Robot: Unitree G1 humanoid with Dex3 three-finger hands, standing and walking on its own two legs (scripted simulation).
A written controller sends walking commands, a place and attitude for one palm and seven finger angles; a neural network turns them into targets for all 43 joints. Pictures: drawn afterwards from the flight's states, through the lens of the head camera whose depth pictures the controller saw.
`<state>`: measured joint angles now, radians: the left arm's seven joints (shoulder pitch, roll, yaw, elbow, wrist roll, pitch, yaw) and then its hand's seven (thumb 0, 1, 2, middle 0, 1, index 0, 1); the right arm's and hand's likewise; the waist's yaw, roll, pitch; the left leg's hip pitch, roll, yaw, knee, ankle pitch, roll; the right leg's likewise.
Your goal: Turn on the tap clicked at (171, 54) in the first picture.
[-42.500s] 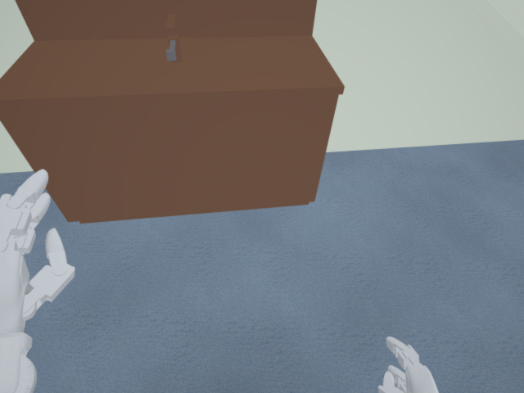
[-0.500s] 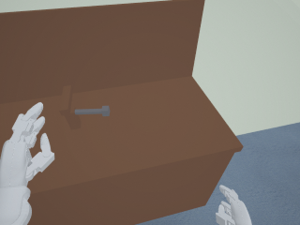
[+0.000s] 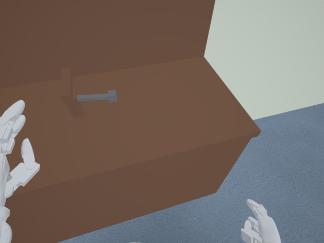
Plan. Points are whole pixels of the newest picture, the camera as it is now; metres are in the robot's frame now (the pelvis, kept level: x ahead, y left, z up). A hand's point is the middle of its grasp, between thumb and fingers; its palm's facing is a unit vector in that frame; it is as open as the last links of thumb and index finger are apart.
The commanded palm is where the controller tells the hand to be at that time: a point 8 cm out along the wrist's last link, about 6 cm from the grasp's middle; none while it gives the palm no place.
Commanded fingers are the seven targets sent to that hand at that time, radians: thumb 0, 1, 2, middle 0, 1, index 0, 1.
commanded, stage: step back with the hand held close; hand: left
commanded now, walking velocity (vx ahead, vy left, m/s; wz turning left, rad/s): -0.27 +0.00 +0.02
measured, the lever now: (112, 96) +0.53 +0.22 +0.02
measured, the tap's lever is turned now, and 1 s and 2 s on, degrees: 79 79 79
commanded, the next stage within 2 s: stop stepping back and stand still in 0.80 s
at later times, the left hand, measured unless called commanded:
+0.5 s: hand (4, 189) +0.16 +0.27 +0.17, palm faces +0.42 -0.81 -0.41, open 7.4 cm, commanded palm +0.11 +0.29 +0.18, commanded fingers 0.00 0.90 0.90 -0.20 -0.30 -0.20 -0.30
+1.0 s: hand out of the picture +0.03 +0.24 +0.16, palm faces +0.38 -0.84 -0.39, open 7.4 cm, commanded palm -0.04 +0.27 +0.18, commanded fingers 0.00 0.90 0.90 -0.20 -0.30 -0.20 -0.30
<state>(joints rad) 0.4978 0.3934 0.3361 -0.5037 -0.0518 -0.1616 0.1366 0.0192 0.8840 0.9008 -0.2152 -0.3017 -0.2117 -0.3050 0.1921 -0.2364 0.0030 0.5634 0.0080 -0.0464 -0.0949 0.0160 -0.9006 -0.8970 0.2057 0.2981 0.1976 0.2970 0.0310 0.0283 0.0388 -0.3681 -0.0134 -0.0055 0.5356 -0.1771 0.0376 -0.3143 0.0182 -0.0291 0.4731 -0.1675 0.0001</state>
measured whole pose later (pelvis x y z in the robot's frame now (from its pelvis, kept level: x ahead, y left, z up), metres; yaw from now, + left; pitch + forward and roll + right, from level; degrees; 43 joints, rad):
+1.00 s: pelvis -0.19 -0.01 -0.01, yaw +1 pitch +1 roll +1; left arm 0.49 0.42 0.40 -0.59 -0.06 -0.15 0.15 0.02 0.88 0.90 -0.21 -0.30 -0.21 -0.30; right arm 0.16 -0.18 -0.02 0.58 0.01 -0.10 -0.06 0.02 -0.90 -0.90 0.20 0.30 0.20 0.30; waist -0.02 -0.10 0.07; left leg -0.34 0.00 0.06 0.59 -0.27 0.03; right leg -0.53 0.01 0.05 0.90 -0.43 0.02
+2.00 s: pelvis -0.32 -0.08 -0.01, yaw +5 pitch -3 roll +1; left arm 0.44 0.40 0.37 -0.44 -0.05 -0.13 0.15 0.02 0.88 0.90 -0.21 -0.30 -0.21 -0.30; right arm 0.25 -0.18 0.01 0.62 0.01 -0.14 -0.07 0.01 -0.90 -0.90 0.21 0.30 0.20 0.30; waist -0.03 0.00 -0.01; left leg -0.27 0.03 0.02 0.61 -0.30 0.00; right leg -0.33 0.00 -0.04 0.64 -0.35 -0.01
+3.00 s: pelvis -0.28 -0.05 +0.01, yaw +4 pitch -1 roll -1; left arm 0.46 0.34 0.30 -0.46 -0.06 -0.12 0.15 0.02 0.89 0.90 -0.21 -0.30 -0.21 -0.30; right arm 0.18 -0.20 0.01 0.60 0.00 -0.07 -0.08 0.02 -0.90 -0.90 0.21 0.30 0.20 0.30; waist 0.01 0.01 0.02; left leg -0.18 0.01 0.03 0.44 -0.25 0.02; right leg -0.19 0.01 -0.03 0.38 -0.18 0.00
